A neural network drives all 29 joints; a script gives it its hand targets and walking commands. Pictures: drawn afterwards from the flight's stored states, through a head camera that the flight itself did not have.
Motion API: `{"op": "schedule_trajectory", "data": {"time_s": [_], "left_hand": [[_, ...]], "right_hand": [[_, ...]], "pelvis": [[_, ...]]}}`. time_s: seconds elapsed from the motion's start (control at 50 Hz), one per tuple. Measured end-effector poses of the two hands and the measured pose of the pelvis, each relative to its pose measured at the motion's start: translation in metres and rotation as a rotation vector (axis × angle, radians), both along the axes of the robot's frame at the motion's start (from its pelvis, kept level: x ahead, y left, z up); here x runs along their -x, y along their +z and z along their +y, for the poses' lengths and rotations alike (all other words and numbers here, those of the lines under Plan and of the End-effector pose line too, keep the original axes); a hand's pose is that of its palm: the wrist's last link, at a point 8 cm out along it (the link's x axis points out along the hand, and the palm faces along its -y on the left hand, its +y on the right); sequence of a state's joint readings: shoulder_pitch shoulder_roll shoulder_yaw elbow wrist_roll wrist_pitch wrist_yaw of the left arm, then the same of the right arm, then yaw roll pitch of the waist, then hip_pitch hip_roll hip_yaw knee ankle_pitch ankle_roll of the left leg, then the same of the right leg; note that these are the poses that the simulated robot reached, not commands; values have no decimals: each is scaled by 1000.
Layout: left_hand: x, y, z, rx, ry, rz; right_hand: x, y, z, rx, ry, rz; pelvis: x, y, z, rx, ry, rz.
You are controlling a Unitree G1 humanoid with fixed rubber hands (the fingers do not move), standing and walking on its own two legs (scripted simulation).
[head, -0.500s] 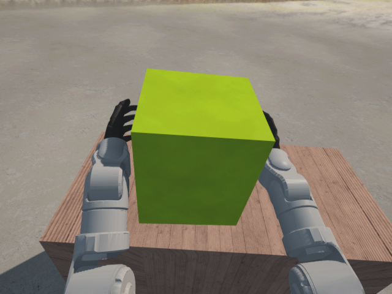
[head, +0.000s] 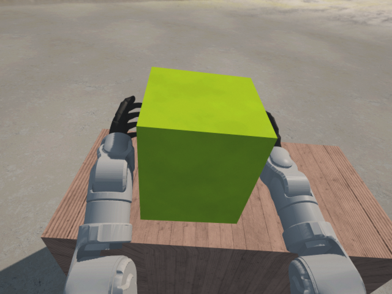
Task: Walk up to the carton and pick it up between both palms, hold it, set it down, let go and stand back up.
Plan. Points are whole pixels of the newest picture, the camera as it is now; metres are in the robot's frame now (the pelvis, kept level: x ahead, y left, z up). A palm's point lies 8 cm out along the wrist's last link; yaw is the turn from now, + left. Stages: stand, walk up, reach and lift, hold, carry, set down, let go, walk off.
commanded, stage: hold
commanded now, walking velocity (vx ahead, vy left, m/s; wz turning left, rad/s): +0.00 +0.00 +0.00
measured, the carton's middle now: (195, 148) +0.38 -0.01 +0.16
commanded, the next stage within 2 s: none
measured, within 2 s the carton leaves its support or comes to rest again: neither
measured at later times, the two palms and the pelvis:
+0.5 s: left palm (119, 134) +0.37 +0.14 +0.20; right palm (268, 146) +0.36 -0.16 +0.18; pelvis +0.00 +0.00 +0.00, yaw +0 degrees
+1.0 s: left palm (121, 135) +0.37 +0.14 +0.20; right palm (270, 147) +0.36 -0.16 +0.18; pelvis +0.00 +0.00 +0.00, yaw +1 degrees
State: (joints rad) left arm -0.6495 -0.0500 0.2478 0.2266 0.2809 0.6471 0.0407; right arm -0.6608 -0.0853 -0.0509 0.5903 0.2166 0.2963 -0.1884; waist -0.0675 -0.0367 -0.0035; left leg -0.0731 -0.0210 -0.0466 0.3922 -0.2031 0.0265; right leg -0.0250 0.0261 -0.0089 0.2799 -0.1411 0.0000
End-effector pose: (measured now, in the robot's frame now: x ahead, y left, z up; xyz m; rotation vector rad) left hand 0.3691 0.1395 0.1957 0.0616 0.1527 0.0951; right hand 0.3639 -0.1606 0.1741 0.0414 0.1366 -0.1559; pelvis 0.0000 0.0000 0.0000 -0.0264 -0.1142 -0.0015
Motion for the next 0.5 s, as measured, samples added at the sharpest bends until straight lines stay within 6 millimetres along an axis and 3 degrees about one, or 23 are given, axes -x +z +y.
{"op": "schedule_trajectory", "data": {"time_s": [0.5], "left_hand": [[2,3,3,15,7,-18]], "right_hand": [[0,4,2,-12,0,-18]], "pelvis": [[-4,0,-2,1,8,-5]]}}
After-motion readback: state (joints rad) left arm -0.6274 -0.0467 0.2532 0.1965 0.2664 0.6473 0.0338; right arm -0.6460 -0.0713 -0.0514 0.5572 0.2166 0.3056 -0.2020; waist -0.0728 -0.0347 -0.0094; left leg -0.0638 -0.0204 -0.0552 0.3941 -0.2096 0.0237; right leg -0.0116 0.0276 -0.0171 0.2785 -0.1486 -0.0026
